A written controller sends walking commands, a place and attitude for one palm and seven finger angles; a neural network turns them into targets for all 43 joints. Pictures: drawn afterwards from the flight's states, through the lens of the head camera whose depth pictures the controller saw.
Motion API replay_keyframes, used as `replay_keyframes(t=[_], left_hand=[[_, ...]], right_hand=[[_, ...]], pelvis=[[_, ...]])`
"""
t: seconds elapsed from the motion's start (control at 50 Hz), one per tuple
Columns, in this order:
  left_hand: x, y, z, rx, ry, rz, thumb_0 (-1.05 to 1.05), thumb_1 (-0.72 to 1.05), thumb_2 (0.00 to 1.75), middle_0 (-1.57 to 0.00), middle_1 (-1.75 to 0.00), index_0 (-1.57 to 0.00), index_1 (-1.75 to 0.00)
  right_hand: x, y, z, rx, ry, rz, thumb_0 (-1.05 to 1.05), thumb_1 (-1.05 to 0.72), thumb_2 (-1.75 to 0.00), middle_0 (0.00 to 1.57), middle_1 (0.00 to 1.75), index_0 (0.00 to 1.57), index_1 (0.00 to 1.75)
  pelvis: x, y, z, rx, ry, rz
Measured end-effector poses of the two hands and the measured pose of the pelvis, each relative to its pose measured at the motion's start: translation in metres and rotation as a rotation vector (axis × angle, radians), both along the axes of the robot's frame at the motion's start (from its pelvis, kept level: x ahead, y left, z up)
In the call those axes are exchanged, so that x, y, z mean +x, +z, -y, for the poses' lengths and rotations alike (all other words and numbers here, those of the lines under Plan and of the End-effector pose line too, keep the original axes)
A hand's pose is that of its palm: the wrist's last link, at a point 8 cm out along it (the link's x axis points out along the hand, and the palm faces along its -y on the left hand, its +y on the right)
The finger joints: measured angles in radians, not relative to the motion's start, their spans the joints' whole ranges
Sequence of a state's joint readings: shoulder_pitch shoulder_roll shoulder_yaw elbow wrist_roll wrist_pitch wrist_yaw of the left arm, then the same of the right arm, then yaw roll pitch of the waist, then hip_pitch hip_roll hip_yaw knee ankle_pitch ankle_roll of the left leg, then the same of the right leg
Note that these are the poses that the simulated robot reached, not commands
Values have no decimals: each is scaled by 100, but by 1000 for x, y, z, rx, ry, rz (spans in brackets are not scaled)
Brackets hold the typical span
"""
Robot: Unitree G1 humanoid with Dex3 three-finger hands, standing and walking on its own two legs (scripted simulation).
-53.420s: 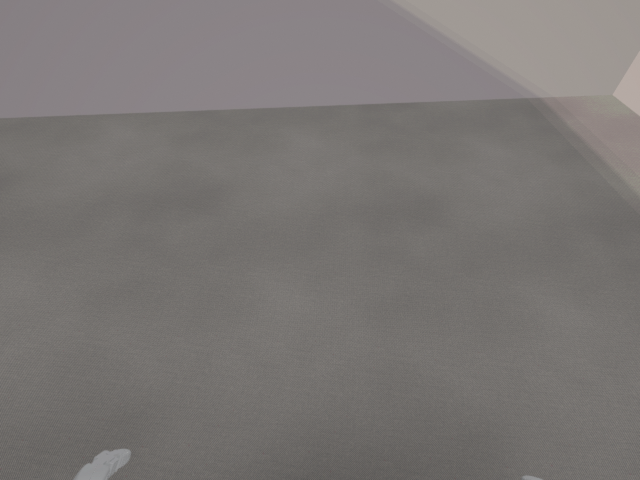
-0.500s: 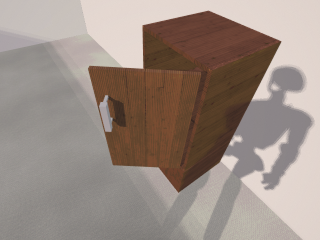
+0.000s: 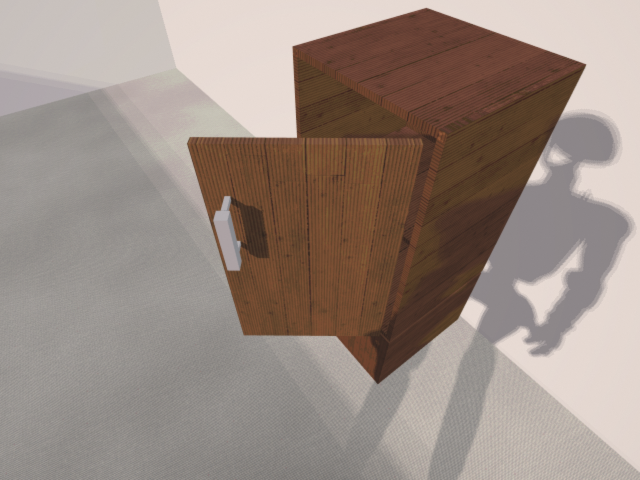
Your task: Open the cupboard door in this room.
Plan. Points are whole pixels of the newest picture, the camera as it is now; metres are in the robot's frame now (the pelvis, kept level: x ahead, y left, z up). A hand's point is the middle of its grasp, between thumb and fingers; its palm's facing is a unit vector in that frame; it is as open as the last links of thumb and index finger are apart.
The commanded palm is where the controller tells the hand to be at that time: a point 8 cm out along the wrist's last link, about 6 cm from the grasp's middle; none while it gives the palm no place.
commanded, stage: look again from close up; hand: left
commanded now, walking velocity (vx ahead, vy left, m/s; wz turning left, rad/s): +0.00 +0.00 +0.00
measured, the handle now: (230, 233) +0.52 +0.19 -0.03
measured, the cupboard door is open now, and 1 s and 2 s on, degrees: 52 52 52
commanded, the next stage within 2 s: raise the hand with hooked fingers in 0.12 s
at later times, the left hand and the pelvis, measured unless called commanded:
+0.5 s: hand (196, 392) +0.22 +0.17 +0.01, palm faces +0.15 -0.99 -0.05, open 7.9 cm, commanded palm +0.13 +0.23 -0.06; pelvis -0.01 -0.02 -0.03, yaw +1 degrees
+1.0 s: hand (189, 412) +0.22 +0.19 -0.05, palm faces -0.01 -1.00 -0.01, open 10.7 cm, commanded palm +0.17 +0.25 -0.04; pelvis -0.02 -0.05 -0.09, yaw +1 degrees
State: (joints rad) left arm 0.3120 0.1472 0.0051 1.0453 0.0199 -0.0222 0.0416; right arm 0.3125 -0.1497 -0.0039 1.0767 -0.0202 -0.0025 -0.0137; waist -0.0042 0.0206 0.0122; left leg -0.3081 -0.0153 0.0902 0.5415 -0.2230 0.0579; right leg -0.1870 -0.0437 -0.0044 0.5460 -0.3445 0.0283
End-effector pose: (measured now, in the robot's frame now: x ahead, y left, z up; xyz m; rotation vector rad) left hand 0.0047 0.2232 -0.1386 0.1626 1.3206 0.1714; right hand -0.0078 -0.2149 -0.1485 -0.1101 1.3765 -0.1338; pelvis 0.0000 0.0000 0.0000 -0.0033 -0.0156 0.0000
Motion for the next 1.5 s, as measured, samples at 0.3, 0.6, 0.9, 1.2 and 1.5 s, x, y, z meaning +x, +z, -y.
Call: replay_keyframes(t=[0.3,0.6,0.9,1.2,1.5], left_hand=[[58,34,-8,15,74,291,1,91,90,-20,-30,-20,-30],[147,88,14,-132,-147,1221,0,66,79,-22,-46,-21,-46],[168,110,-7,-78,-269,1341,1,31,65,-24,-68,-24,-68],[185,107,-57,-44,-145,1301,0,-4,50,-27,-91,-26,-90],[197,131,-99,-41,-137,1355,-1,-38,35,-30,-113,-29,-112]], right_hand=[[61,28,22,-92,30,243,1,-91,-89,20,30,20,30],[201,44,68,-138,183,820,1,-90,-89,20,30,20,30],[179,-30,59,-86,169,691,1,-90,-89,20,30,20,30],[121,-16,72,-201,97,516,1,-90,-89,20,30,20,30],[163,23,7,-145,196,697,1,-90,-89,20,30,20,30]], pelvis=[[8,2,3,8,-1,-12],[-17,-66,43,3,28,-213],[-24,-100,58,-52,53,-266],[-13,-82,23,-45,18,-294],[-21,-71,-7,-78,27,-250]])
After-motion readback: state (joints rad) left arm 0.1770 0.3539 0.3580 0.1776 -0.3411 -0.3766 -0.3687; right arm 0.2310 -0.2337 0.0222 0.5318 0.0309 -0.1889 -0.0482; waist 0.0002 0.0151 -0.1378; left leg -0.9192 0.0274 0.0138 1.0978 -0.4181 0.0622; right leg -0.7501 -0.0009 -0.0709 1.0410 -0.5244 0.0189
